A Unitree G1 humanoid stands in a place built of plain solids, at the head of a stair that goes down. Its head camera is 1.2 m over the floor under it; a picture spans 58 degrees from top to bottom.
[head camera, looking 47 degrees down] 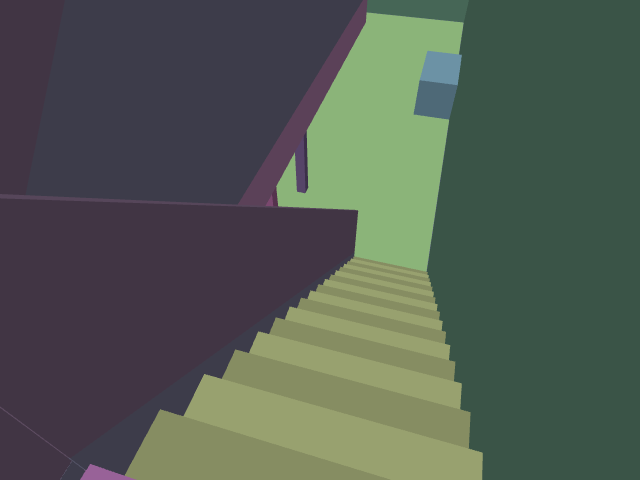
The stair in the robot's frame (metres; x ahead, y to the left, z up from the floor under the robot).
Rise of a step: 0.21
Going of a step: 0.23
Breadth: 1.08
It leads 16 degrees to the right of straight ahead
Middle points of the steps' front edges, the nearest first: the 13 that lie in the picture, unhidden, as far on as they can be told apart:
0.42 0.01 -0.21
0.64 -0.06 -0.42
0.86 -0.12 -0.63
1.09 -0.18 -0.84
1.31 -0.25 -1.05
1.54 -0.31 -1.27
1.76 -0.37 -1.48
1.98 -0.44 -1.69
2.21 -0.50 -1.90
2.43 -0.57 -2.11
2.66 -0.63 -2.32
2.88 -0.69 -2.53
3.10 -0.76 -2.74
